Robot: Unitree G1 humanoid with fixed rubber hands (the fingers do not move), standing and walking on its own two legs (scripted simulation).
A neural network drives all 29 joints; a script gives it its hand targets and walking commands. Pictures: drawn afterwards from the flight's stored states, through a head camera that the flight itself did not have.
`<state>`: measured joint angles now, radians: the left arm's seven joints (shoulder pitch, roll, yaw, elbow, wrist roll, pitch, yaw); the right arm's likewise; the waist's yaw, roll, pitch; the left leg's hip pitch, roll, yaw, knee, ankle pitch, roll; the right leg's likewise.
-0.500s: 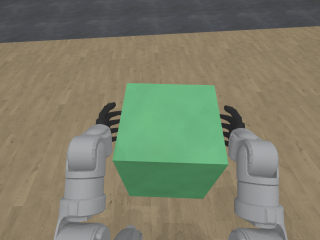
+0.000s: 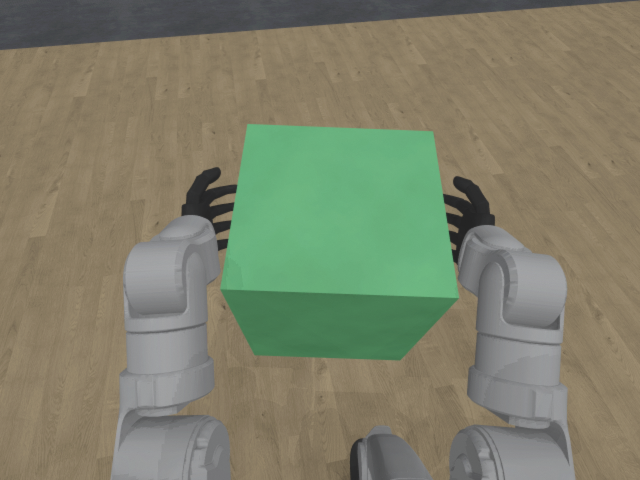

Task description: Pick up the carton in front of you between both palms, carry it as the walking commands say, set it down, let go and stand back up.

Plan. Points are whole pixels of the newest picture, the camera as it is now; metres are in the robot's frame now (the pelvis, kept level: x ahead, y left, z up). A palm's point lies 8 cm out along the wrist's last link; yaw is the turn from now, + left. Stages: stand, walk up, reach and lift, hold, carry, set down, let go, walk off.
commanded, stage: carry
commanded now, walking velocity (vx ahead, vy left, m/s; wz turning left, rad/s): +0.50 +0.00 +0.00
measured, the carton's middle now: (333, 256) +0.39 -0.02 +0.02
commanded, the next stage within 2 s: none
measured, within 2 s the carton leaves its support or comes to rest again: neither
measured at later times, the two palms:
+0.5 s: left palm (206, 65) +0.70 +0.16 +0.08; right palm (396, 65) +0.71 -0.14 +0.07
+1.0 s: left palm out of the picture +1.02 +0.14 +0.04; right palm out of the picture +1.00 -0.16 +0.05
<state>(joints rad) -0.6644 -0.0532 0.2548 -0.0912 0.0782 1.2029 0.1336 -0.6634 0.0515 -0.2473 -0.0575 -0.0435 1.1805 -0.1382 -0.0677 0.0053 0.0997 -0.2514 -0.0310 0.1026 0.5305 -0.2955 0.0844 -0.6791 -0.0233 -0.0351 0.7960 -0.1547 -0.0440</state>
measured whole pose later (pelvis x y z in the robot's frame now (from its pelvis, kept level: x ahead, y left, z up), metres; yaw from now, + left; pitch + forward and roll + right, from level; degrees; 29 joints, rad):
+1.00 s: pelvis +0.64 +0.01 -0.07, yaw +0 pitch +6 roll -1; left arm -0.65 -0.03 0.24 -0.01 0.08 1.20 0.14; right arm -0.68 0.03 -0.21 0.07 -0.03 1.17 -0.14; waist -0.08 -0.01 0.00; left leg -0.17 -0.07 0.06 0.53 -0.36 0.09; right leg -0.64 0.00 -0.06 0.61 0.01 -0.05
